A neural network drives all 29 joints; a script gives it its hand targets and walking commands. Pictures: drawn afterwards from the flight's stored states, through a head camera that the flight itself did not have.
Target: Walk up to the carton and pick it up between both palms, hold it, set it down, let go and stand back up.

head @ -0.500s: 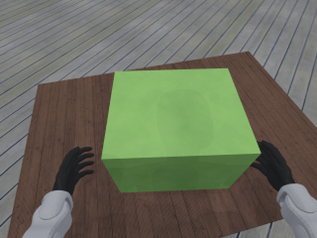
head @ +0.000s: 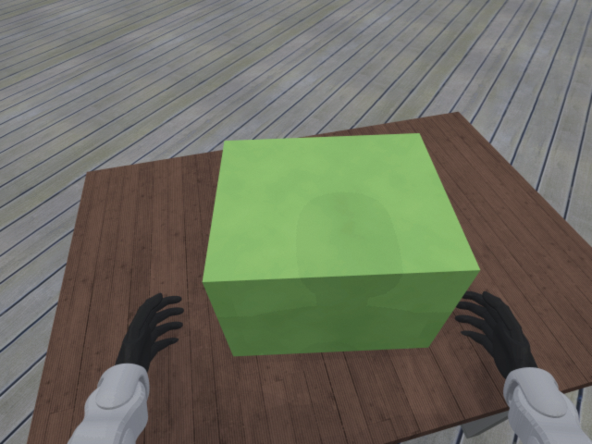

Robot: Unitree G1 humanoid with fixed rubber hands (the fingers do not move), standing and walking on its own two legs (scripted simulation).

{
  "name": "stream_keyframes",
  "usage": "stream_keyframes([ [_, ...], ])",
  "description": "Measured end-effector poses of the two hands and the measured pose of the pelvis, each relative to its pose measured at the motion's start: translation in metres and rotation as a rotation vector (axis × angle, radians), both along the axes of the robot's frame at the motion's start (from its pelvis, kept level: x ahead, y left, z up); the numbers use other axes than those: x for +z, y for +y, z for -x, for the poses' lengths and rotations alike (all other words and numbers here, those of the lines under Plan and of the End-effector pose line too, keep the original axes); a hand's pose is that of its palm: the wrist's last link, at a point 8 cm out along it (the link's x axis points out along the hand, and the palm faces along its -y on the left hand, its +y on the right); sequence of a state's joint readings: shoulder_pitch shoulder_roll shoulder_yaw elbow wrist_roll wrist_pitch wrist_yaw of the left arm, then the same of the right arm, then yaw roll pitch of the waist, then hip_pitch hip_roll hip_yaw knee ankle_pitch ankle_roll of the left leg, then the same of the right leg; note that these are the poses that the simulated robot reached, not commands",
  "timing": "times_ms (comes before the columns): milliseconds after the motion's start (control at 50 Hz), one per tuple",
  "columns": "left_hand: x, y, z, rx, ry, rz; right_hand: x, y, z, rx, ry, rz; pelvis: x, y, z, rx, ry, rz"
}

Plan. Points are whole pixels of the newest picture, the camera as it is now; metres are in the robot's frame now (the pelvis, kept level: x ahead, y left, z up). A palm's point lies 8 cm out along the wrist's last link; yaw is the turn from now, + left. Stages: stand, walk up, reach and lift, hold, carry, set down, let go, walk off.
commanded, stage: let go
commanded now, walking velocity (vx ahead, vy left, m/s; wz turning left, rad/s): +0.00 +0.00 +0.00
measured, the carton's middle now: (326, 244) +0.37 -0.02 +0.05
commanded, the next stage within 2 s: stand in 0.54 s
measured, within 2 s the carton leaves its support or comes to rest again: neither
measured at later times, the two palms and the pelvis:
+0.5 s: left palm (140, 361) +0.21 +0.22 +0.02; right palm (504, 364) +0.22 -0.24 +0.00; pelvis -0.03 -0.01 -0.02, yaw +2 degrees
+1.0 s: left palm (131, 377) +0.20 +0.23 +0.00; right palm (509, 377) +0.20 -0.24 +0.01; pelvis -0.02 +0.01 -0.02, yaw +4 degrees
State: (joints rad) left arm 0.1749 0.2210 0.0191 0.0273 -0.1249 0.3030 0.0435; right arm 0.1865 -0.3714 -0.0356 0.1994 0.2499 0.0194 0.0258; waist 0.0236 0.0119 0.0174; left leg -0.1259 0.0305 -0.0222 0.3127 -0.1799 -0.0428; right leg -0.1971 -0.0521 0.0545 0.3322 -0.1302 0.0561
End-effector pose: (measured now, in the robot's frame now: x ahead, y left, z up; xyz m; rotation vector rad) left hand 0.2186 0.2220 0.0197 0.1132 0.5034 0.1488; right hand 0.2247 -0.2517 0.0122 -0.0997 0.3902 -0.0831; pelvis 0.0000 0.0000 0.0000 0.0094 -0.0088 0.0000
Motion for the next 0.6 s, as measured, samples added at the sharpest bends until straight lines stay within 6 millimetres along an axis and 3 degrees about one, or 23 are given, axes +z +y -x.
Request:
stream_keyframes([
  [240, -0.002, 0.000, 0.003, -0.040, -0.038, -0.030, -0.004, 0.008, 0.005, -0.065, -0.075, 0.061, -0.005, -0.003, 0.004, 0.009, -0.082, 0.004],
  [480, -0.003, -0.003, 0.004, -0.047, -0.061, -0.094, -0.008, 0.008, 0.008, -0.035, -0.132, 0.080, -0.015, -0.013, 0.028, 0.027, -0.138, 0.009],
  [600, -0.005, -0.001, 0.006, -0.080, -0.082, -0.096, -0.006, 0.010, 0.009, -0.017, -0.116, 0.141, -0.018, -0.007, 0.038, 0.028, -0.114, 0.008],
])
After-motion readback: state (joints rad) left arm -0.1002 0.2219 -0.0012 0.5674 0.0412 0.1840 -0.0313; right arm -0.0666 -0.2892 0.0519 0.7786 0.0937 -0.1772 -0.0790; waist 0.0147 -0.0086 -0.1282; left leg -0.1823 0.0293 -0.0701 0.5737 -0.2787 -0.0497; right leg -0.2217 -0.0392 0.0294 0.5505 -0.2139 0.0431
